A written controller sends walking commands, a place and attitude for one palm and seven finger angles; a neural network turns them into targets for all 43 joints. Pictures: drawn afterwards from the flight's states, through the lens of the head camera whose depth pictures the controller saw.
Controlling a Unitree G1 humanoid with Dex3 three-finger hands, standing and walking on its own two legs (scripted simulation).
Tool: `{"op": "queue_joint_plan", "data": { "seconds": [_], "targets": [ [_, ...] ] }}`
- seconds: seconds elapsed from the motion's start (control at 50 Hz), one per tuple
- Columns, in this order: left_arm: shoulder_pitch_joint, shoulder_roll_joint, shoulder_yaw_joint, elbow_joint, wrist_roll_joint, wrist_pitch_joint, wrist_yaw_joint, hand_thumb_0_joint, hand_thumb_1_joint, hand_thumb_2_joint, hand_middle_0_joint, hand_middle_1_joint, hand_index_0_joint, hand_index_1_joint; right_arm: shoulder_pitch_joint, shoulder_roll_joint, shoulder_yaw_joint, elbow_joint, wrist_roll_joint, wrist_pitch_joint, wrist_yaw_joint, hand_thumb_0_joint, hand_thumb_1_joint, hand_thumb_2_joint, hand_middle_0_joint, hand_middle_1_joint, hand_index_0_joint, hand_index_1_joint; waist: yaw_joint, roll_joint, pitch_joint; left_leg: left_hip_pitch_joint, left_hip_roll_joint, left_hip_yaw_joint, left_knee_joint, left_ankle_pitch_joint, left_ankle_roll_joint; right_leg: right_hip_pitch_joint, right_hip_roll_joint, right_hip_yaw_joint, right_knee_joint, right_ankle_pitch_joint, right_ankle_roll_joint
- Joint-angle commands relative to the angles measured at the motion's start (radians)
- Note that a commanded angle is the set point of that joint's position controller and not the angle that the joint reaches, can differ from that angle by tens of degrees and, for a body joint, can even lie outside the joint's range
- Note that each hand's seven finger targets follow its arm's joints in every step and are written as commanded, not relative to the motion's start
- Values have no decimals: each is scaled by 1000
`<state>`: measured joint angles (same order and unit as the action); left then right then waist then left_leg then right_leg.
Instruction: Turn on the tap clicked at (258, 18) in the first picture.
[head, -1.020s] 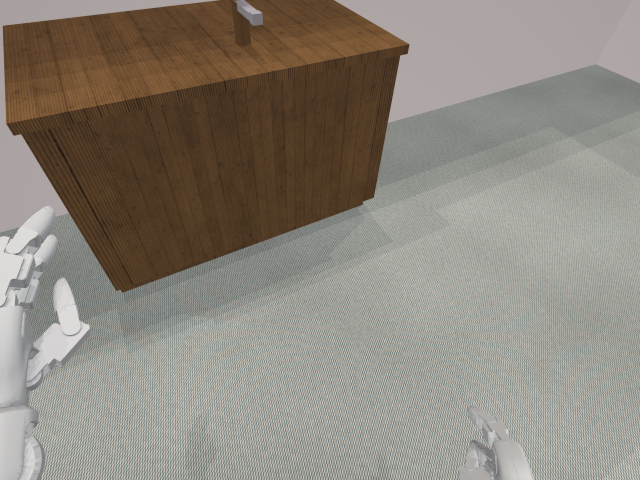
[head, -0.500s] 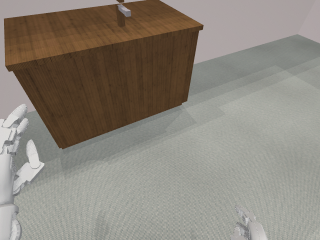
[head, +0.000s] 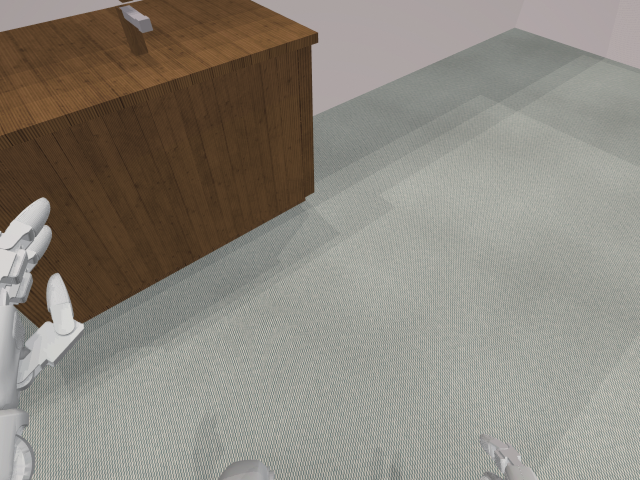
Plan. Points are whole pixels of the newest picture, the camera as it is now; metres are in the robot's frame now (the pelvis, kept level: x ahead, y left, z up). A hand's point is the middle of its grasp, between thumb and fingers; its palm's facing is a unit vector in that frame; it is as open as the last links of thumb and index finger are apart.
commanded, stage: walk to a spot facing it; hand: left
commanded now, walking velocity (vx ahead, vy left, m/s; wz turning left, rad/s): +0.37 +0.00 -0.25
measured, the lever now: (144, 24) +1.08 +0.48 +0.11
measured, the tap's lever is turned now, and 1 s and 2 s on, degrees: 0 0 0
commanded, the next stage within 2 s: turn to face it in 1.32 s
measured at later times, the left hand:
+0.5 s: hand (190, 185) +0.39 +0.17 +0.18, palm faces +0.28 -0.84 -0.47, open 7.4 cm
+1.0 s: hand (252, 109) +0.57 +0.12 +0.18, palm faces +0.32 -0.87 -0.38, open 7.4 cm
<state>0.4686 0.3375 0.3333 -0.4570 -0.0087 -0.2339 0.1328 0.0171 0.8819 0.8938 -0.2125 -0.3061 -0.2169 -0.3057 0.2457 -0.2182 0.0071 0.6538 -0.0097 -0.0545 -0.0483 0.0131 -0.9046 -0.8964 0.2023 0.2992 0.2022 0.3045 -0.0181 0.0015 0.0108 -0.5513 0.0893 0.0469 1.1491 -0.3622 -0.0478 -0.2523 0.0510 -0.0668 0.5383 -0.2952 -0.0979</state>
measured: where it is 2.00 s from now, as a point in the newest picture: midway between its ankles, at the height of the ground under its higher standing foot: (387, 395)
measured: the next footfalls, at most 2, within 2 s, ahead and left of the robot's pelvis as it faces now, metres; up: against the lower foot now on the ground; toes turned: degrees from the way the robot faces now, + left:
left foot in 0.22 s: +0.17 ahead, +0.14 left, +0.00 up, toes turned +6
right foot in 0.54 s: +0.24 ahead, -0.16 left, +0.00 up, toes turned -19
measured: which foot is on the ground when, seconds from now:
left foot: up 0.00-0.20, down 0.22-0.54, up 0.56-0.92, down 0.94-1.00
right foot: down 0.00-0.24, up 0.26-0.52, down 0.54-0.94, up 0.96-1.00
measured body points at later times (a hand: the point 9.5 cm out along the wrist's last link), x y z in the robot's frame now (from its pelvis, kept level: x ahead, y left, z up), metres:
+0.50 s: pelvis +0.14 -0.03 +0.00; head +0.16 -0.05 +0.45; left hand +0.37 +0.21 +0.21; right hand +0.28 -0.24 -0.10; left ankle +0.13 +0.14 -0.73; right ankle +0.18 -0.14 -0.71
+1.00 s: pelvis +0.31 -0.08 -0.02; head +0.33 -0.08 +0.43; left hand +0.54 +0.17 +0.20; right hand +0.44 -0.36 -0.09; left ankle +0.41 +0.02 -0.73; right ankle +0.21 -0.16 -0.69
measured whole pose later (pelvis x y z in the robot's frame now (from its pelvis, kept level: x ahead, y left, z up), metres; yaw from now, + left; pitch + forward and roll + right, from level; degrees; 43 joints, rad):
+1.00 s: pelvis +0.31 -0.08 -0.02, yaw -8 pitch -2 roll +2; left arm 0.40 0.40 0.41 -0.52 -0.03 -0.25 0.18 0.01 0.88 0.89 -0.21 -0.31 -0.22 -0.31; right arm 0.19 -0.21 -0.05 0.58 0.00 -0.06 -0.07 0.01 -0.91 -0.90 0.20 0.30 0.20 0.30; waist -0.01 -0.06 0.07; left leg -0.39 0.07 0.20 0.64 -0.20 0.04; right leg -0.29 -0.06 -0.09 1.01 -0.53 0.00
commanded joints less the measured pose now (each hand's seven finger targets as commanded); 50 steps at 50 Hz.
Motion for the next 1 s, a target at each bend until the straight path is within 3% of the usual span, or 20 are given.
{"op": "queue_joint_plan", "data": {
  "seconds": [0.0,0.16,0.18,0.22,0.26,0.36,0.48,0.5,0.52,0.54,0.56,0.62,0.7,0.8,0.86,0.88,0.9,0.92,0.94,0.98],
  "targets": [
    [-31,208,167,-182,-13,-71,33,0,900,900,-200,-300,-200,-300,-114,-74,-28,-188,4,-47,-14,0,-900,-900,200,300,200,300,22,-67,-107,-74,27,32,-244,56,11,164,-275,286,-229,259,-108],
    [-74,190,123,-237,-19,-49,41,0,900,900,-200,-300,-200,-300,-78,-101,-44,-220,6,-71,-28,0,-900,-900,200,300,200,300,23,-59,-137,341,-18,136,-685,166,60,100,-196,224,-47,241,-37],
    [-85,199,133,-255,-19,-55,41,0,900,900,-200,-300,-200,-300,-67,-113,-53,-222,6,-71,-35,0,-900,-900,200,300,200,300,7,-1,-159,528,26,77,-715,191,99,-29,-161,199,95,283,4],
    [-131,184,125,-273,-26,-73,42,0,900,900,-200,-300,-200,-300,-76,-121,-52,-219,9,-65,-32,0,-900,-900,200,300,200,300,2,273,-184,759,343,-362,-807,290,250,-360,-39,50,469,-221,94],
    [-160,245,145,-250,-12,-66,28,0,900,900,-200,-300,-200,-300,-113,-86,-31,-196,-10,-76,-32,0,-900,-900,200,300,200,300,-2,258,-58,547,421,-481,-913,9,309,-443,-112,115,680,-243,90],
    [-77,190,146,-292,3,-50,28,0,900,900,-200,-300,-200,-300,-108,-93,-41,-185,2,-85,-23,0,-900,-900,200,300,200,300,26,210,-34,336,284,-27,-900,-5,197,-274,-160,-22,424,-88,105],
    [-94,176,146,-191,-7,-32,31,0,900,900,-200,-300,-200,-300,-103,-83,-44,-197,8,-81,-32,0,-900,-900,200,300,200,300,25,146,-75,256,195,152,-604,56,117,79,-61,-183,25,17,111],
    [-99,193,154,-180,-3,-27,32,0,900,900,-200,-300,-200,-300,-99,-69,-45,-195,13,-76,-31,0,-900,-900,200,300,200,300,39,6,-115,179,130,190,-349,85,99,183,-117,-57,-54,1,66],
    [-119,235,176,-192,2,-24,38,0,900,900,-200,-300,-200,-300,-105,-41,-44,-207,18,-67,-26,0,-900,-900,200,300,200,300,40,-318,-151,-72,6,208,-19,-94,58,320,-343,383,-154,75,-54],
    [-125,266,226,-197,-15,-24,39,0,900,900,-200,-300,-200,-300,-150,-65,-42,-216,10,-78,-20,0,-900,-900,200,300,200,300,60,-327,-156,-179,-8,54,130,-207,45,321,-448,598,-222,101,-120],
    [-112,252,204,-205,-24,-28,29,0,900,900,-200,-300,-200,-300,-148,-73,-49,-195,17,-69,-11,0,-900,-900,200,300,200,300,46,-244,-143,-203,19,-34,215,-173,39,298,-466,627,-241,-1,-126],
    [-23,231,205,-266,-15,-54,32,0,900,900,-200,-300,-200,-300,-155,-69,-39,-161,17,-37,-5,0,-900,-900,200,300,200,300,26,-91,-125,-247,58,-50,229,-40,14,285,-423,336,-194,235,-105],
    [-6,223,209,-328,-17,-68,44,0,900,900,-200,-300,-200,-300,-139,-74,-49,-179,11,-17,-6,0,-900,-900,200,300,200,300,10,-73,-111,-133,83,-4,-96,39,18,193,-390,120,-194,392,-79],
    [1,211,199,-332,-21,-61,66,0,900,900,-200,-300,-200,-300,-120,-61,-57,-220,8,-43,-13,0,-900,-900,200,300,200,300,49,-116,-116,81,2,148,-462,108,45,188,-350,64,-158,388,-60],
    [-38,191,160,-285,-18,-53,70,0,900,900,-200,-300,-200,-300,-77,-75,-69,-214,9,-46,-27,0,-900,-900,200,300,200,300,14,-63,-130,303,-46,198,-624,209,58,132,-306,-11,2,403,-8],
    [-70,201,160,-296,-17,-61,69,0,900,900,-200,-300,-200,-300,-65,-83,-74,-218,9,-48,-35,0,-900,-900,200,300,200,300,-3,-14,-160,434,-41,177,-666,219,80,75,-274,-36,153,427,27],
    [-88,208,169,-291,-16,-68,69,0,900,900,-200,-300,-200,-300,-65,-101,-81,-221,10,-47,-37,0,-900,-900,200,300,200,300,-14,118,-190,579,70,-27,-707,220,150,-74,-213,-63,346,294,73],
    [-104,193,165,-275,-30,-73,66,0,900,900,-200,-300,-200,-300,-81,-110,-78,-221,11,-45,-28,0,-900,-900,200,300,200,300,-4,291,-195,664,302,-409,-776,330,274,-271,-93,-58,584,-182,112],
    [-137,223,162,-226,-25,-73,54,0,900,900,-200,-300,-200,-300,-104,-103,-61,-218,9,-47,-18,0,-900,-900,200,300,200,300,-6,299,-150,556,380,-569,-857,162,326,-345,-89,39,713,-316,104],
    [-165,246,179,-282,-15,-72,33,0,900,900,-200,-300,-200,-300,-137,-90,-71,-198,15,-58,-15,0,-900,-900,200,300,200,300,4,203,-60,417,377,-522,-882,-64,339,-416,-171,110,738,-271,113]
  ]
}}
